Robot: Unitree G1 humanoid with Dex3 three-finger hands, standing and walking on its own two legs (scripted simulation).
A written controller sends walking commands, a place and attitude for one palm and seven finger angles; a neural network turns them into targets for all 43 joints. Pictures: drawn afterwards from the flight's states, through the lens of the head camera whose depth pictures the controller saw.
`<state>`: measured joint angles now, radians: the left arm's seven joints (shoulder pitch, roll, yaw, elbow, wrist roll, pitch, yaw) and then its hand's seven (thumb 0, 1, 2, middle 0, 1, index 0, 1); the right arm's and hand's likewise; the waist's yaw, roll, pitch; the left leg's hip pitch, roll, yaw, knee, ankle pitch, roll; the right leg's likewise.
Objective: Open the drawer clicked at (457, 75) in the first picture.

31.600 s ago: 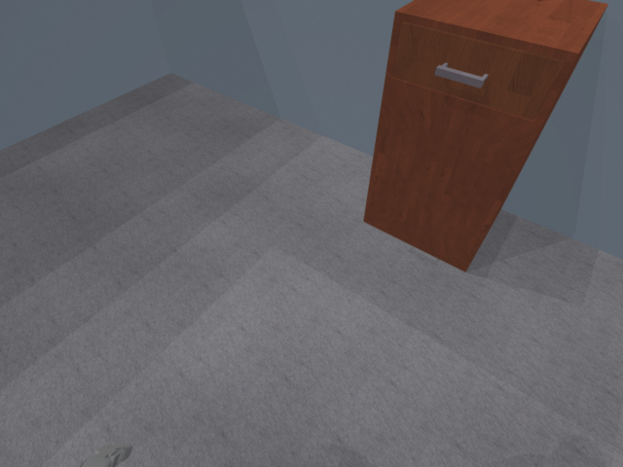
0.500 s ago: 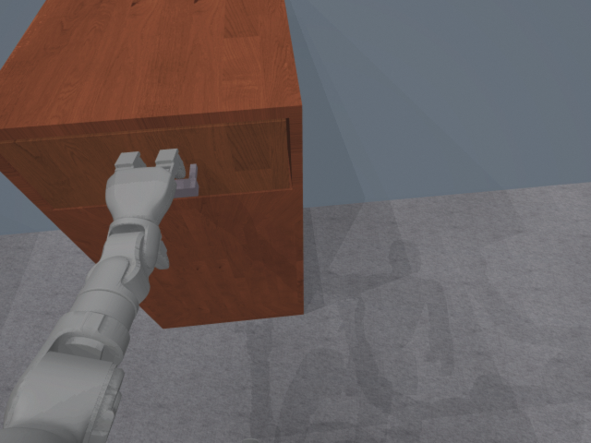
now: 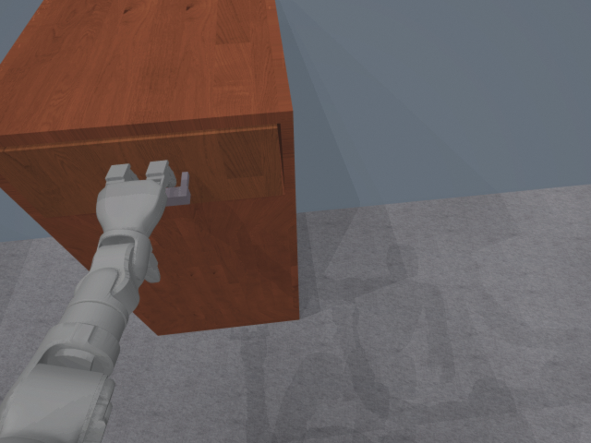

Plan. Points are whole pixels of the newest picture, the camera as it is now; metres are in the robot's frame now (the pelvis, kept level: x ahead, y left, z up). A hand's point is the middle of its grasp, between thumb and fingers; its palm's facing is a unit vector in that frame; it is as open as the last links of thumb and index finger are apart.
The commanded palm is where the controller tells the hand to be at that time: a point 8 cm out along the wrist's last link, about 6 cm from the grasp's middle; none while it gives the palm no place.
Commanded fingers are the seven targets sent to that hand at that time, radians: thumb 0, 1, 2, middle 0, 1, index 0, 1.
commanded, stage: lower the fingers behind the handle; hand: left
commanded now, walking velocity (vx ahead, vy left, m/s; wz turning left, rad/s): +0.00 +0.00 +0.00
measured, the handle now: (148, 189) +0.49 +0.25 +0.03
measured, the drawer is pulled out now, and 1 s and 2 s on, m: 0.00 0.01 0.10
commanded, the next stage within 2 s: close the thumb around the handle in 0.26 s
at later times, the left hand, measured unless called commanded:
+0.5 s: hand (152, 228) +0.43 +0.24 +0.01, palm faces -0.02 -0.01 -1.00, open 13.6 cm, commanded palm +0.40 +0.24 +0.06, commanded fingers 0.00 -0.05 0.49 -0.33 -1.25 -0.33 -1.25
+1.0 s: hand (152, 228) +0.43 +0.24 +0.01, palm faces -0.04 -0.02 -1.00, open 5.8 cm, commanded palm +0.40 +0.24 +0.06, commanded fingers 0.00 0.90 0.90 -0.40 -1.35 -0.40 -1.35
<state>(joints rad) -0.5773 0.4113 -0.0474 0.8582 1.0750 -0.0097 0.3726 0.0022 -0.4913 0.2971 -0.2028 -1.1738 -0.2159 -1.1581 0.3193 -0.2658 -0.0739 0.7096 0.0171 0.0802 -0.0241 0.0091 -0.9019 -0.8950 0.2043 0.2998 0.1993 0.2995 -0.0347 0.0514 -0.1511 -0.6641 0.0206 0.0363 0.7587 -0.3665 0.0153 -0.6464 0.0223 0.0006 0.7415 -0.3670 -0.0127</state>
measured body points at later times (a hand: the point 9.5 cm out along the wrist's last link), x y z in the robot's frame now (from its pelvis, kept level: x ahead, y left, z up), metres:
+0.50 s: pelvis +0.01 +0.01 +0.00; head +0.08 +0.00 +0.44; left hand +0.42 +0.24 +0.06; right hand +0.07 -0.26 -0.14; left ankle -0.01 +0.11 -0.71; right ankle -0.01 -0.11 -0.71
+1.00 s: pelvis +0.00 +0.01 +0.00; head +0.08 +0.00 +0.44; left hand +0.43 +0.24 +0.06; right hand +0.06 -0.26 -0.14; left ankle -0.01 +0.11 -0.71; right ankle -0.01 -0.11 -0.71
